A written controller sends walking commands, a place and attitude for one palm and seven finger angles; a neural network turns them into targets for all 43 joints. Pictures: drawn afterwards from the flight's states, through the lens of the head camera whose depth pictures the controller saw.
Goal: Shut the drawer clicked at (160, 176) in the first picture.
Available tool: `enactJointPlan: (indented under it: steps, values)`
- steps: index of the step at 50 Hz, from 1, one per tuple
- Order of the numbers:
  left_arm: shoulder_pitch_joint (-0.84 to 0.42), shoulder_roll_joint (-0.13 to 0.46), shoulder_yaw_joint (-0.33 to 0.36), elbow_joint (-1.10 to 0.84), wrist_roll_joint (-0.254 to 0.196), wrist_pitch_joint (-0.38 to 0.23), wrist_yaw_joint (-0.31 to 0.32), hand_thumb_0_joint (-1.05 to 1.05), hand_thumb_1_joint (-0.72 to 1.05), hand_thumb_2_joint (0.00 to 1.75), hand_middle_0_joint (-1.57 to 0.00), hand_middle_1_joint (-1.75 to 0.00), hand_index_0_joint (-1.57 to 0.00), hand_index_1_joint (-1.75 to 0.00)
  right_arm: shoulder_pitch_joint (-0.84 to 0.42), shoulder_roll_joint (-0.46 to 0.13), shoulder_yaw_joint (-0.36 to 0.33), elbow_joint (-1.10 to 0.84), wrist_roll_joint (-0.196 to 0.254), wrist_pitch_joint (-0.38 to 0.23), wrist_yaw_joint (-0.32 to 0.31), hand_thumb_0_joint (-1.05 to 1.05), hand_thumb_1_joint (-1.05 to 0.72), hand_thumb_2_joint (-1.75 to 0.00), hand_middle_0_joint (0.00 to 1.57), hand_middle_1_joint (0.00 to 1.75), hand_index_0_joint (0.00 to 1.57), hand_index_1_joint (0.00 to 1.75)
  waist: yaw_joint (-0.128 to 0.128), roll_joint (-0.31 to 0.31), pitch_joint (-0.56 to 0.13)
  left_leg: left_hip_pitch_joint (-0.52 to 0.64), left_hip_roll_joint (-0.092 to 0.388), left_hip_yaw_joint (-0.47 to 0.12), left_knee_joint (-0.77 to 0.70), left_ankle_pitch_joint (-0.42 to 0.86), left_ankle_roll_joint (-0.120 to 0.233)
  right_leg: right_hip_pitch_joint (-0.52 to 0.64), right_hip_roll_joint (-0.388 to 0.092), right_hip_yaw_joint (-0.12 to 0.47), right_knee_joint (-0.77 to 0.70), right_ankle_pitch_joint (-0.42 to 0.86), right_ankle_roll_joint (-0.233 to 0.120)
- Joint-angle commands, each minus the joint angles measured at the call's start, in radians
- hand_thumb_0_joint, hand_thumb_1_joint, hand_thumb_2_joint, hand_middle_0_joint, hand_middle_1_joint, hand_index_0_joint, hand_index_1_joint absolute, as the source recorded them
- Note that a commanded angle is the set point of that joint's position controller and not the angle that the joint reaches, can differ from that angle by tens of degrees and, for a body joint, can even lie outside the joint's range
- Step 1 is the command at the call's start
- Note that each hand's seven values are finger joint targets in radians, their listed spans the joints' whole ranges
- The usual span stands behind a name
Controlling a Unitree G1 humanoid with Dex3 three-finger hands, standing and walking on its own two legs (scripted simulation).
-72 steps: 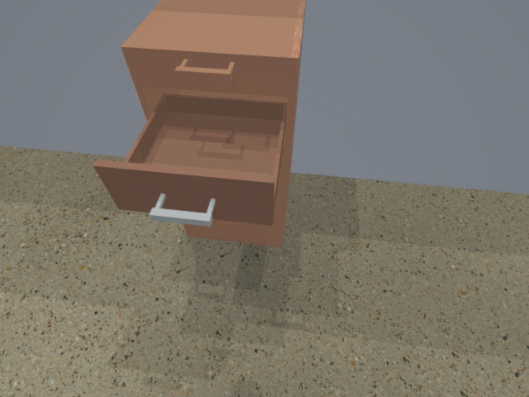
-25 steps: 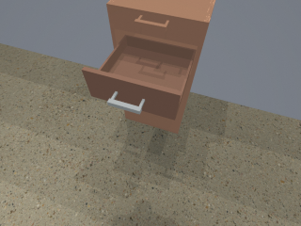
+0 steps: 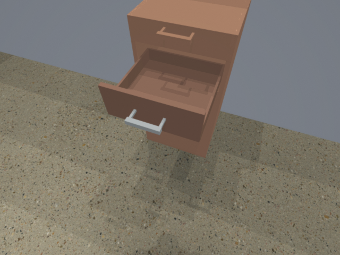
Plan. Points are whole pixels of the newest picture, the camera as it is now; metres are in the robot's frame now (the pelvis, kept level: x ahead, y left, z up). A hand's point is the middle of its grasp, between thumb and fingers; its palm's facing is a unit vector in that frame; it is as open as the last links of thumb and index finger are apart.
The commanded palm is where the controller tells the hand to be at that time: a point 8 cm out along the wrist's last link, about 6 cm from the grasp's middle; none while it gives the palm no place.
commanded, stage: look at it before walking up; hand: left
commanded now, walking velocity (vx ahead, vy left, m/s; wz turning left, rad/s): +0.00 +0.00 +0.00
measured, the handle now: (145, 121) +0.54 +0.13 -0.09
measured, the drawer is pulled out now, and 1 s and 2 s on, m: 0.30 0.30 0.30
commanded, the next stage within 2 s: turn to face it in 0.50 s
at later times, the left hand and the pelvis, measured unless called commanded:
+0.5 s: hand out of the picture +0.01 +0.15 -0.17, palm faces +0.05 -0.98 -0.20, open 7.4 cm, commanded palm none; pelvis +0.01 -0.02 +0.00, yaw -1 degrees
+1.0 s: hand out of the picture +0.05 +0.18 -0.18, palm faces -0.05 -0.97 -0.22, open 7.4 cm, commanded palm none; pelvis +0.01 +0.00 +0.00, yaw -8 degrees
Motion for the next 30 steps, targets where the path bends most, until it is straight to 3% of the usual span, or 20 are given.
enactJointPlan:
  steps: [1, 24, 30]
  values:
    - [0.061, 0.126, 0.016, -0.017, 0.004, -0.021, 0.009, 0.00, 0.90, 0.90, -0.20, -0.30, -0.20, -0.30, 0.098, -0.074, -0.010, -0.008, 0.001, -0.011, 0.001, 0.00, -0.90, -0.90, 0.20, 0.30, 0.20, 0.30, -0.003, -0.008, -0.042, -0.055, 0.069, -0.025, -0.064, 0.161, 0.030, 0.087, -0.149, 0.172, -0.152, 0.047, 0.015]
    - [0.119, 0.105, 0.010, -0.001, 0.001, -0.024, 0.019, 0.00, 0.90, 0.90, -0.20, -0.30, -0.20, -0.30, 0.180, -0.036, -0.004, 0.028, 0.002, -0.012, -0.008, 0.00, -0.90, -0.90, 0.20, 0.30, 0.20, 0.30, -0.002, -0.001, -0.013, -0.054, 0.075, 0.005, -0.065, 0.151, 0.027, 0.108, -0.128, 0.180, -0.197, 0.137, 0.065]
    - [0.114, 0.097, 0.010, -0.001, 0.000, -0.022, 0.017, 0.00, 0.90, 0.90, -0.20, -0.30, -0.20, -0.30, 0.193, -0.031, -0.002, 0.031, 0.001, -0.012, -0.009, 0.00, -0.90, -0.90, 0.20, 0.30, 0.20, 0.30, -0.004, 0.021, -0.011, -0.056, 0.079, -0.002, -0.071, 0.165, 0.026, 0.111, -0.124, 0.173, -0.184, 0.132, 0.050]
